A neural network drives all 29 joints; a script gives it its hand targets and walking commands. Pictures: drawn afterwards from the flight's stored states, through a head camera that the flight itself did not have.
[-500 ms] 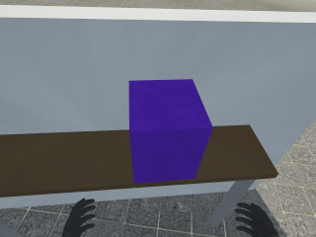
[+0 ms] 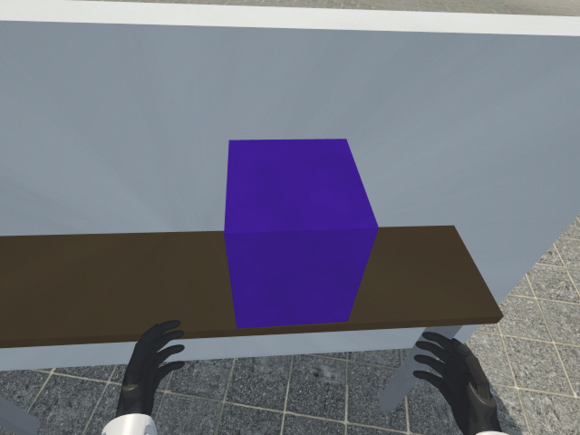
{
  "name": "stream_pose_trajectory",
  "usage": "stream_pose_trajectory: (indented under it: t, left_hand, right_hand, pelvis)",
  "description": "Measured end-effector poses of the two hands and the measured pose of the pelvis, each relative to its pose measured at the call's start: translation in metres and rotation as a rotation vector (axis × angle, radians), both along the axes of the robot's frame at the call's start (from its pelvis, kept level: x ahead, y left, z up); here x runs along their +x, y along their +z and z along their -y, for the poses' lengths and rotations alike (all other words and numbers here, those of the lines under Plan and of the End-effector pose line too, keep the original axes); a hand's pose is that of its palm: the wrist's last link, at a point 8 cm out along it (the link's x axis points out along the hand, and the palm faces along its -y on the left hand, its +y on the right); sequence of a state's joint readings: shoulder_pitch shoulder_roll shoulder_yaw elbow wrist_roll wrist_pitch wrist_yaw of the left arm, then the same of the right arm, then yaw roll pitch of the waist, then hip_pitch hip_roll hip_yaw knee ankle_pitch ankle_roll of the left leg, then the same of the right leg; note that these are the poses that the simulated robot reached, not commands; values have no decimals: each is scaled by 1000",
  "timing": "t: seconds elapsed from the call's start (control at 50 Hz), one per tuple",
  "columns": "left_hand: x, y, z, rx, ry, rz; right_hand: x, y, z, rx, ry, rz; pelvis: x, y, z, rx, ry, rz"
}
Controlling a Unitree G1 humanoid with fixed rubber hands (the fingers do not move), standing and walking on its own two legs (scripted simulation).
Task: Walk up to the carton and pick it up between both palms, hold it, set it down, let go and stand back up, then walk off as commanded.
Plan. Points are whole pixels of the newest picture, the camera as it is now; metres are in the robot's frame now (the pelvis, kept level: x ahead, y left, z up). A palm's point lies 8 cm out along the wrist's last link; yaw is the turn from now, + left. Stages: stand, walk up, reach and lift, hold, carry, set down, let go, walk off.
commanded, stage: reach and lift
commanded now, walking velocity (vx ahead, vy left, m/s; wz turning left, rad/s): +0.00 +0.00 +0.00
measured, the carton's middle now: (290, 234) +0.46 +0.05 +0.02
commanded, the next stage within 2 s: none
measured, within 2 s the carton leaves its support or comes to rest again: neither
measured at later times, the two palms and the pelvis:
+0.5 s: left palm (136, 324) +0.24 +0.22 +0.07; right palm (448, 324) +0.29 -0.17 +0.06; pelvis -0.01 +0.01 +0.00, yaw +0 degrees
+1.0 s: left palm (136, 267) +0.30 +0.24 +0.10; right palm (438, 255) +0.37 -0.16 +0.10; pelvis -0.01 +0.00 +0.00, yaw -1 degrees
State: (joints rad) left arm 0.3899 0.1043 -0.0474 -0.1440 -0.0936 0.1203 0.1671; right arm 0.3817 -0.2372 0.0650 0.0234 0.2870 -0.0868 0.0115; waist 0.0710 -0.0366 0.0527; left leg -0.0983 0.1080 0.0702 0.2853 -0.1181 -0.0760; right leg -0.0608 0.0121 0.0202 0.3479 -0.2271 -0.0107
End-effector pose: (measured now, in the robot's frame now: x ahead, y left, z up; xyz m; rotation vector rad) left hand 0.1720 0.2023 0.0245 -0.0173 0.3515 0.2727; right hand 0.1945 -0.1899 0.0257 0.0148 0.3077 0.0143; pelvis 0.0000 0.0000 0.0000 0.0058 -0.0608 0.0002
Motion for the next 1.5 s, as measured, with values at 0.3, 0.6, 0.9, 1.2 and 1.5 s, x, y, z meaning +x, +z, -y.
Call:
stream_pose_trajectory:
  t: [0.3, 0.6, 0.9, 1.2, 1.5]
  left_hand:
    - [39, 29, -23, -3, 35, -10]
    - [86, 50, -17, -22, -27, -19]
    - [121, 71, -27, -33, 0, 3]
    - [151, 95, -36, -26, -14, 34]
    - [184, 108, -41, -16, 3, 22]
  right_hand:
    - [63, 24, -24, 12, 32, 26]
    - [106, 39, -9, -1, 6, 41]
    - [154, 67, -24, -4, 74, 63]
    - [204, 87, -36, -18, 70, 54]
    - [241, 110, -46, -16, 117, 69]
  pelvis:
    - [-16, 0, 0, 1, -6, -6]
    - [-12, 1, -6, -1, -9, -59]
    - [-6, 1, -2, -3, -14, -98]
    - [-11, -1, -5, -9, 0, -148]
    - [-17, -4, -4, -10, -11, -223]
